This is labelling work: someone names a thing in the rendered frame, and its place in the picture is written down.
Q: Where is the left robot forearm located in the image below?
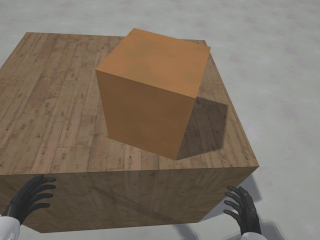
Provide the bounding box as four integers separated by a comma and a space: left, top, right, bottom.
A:
0, 216, 20, 240

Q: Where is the robot right hand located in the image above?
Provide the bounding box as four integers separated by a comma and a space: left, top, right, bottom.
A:
223, 186, 262, 236

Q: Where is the robot left hand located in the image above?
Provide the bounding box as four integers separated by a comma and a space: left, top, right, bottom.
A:
1, 174, 56, 226

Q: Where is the pedestal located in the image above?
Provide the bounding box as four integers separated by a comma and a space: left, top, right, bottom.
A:
0, 32, 259, 234

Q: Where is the carton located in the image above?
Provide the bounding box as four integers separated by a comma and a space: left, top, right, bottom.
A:
95, 28, 211, 161

